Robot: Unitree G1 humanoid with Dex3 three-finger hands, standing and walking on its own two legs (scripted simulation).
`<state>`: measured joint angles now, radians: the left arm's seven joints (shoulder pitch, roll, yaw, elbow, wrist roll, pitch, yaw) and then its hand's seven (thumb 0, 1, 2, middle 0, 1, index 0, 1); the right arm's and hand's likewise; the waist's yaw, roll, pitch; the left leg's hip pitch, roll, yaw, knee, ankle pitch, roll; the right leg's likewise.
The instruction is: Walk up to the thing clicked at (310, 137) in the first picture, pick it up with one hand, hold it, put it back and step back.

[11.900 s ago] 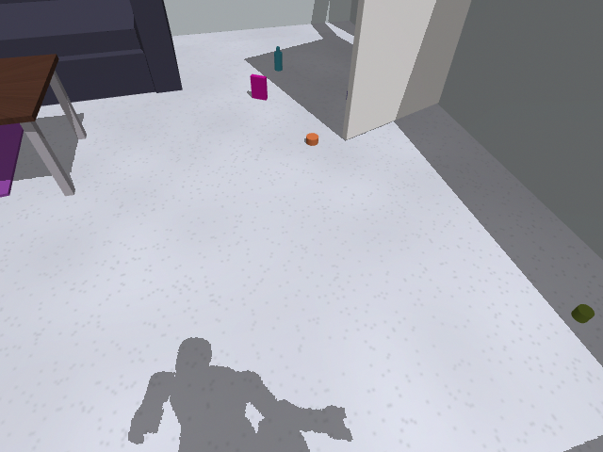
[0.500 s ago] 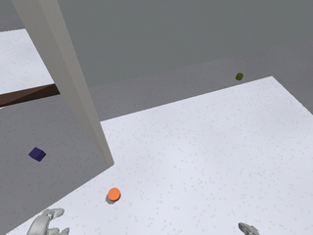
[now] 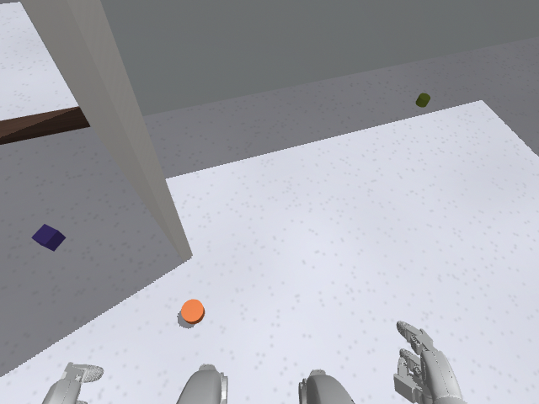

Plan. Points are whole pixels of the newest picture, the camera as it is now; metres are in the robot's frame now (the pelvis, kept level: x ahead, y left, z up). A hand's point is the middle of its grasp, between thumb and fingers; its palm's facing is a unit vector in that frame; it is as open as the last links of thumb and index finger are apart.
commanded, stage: rise first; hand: left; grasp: from above
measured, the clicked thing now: (193, 311) +0.41 +0.21 -0.67
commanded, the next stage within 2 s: none
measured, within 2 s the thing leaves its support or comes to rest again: neither
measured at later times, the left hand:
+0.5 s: hand (130, 370) +0.21 +0.27 -0.31, palm faces -0.43 -0.49 -0.76, open 14.1 cm
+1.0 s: hand (153, 337) +0.30 +0.27 -0.45, palm faces -0.47 -0.12 -0.88, open 14.2 cm
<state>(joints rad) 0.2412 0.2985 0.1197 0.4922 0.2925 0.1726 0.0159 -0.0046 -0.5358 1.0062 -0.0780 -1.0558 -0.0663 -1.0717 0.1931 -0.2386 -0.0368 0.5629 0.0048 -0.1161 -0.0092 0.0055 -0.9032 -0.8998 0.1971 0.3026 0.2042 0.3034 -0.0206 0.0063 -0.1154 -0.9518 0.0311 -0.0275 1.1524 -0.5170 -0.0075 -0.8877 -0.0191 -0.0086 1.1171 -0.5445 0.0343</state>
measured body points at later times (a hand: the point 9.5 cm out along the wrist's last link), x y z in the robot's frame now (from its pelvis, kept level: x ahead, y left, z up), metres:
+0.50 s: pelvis -0.05 -0.01 -0.16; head +0.13 +0.01 +0.25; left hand +0.23 +0.29 -0.27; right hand +0.15 -0.27 -0.28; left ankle +0.02 +0.12 -0.65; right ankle -0.01 -0.14 -0.65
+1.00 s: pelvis -0.09 +0.00 -0.29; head +0.11 +0.03 +0.10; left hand +0.32 +0.27 -0.40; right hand -0.02 -0.28 -0.42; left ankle +0.02 +0.12 -0.65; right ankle -0.01 -0.14 -0.65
